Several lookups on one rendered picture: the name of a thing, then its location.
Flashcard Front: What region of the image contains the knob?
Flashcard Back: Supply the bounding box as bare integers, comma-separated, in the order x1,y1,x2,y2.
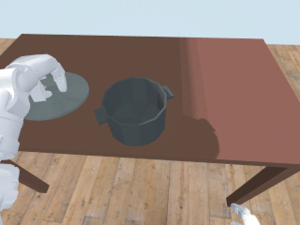
40,77,59,92

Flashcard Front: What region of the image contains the pot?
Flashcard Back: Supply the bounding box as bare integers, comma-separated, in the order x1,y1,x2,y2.
94,77,174,146

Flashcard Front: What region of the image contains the table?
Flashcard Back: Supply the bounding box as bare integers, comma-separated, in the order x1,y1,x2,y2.
0,34,300,207

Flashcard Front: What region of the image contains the robot left upper arm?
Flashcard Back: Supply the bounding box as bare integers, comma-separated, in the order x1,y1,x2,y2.
0,163,20,225

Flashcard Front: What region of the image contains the lid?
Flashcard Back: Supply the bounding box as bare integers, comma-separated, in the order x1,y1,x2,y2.
23,72,89,121

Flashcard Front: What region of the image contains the left robot hand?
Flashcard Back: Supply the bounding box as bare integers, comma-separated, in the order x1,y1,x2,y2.
10,54,68,102

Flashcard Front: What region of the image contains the left robot forearm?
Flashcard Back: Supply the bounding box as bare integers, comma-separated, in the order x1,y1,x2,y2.
0,63,38,162

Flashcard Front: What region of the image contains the right robot hand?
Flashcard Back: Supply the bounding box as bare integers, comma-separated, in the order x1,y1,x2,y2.
231,203,261,225

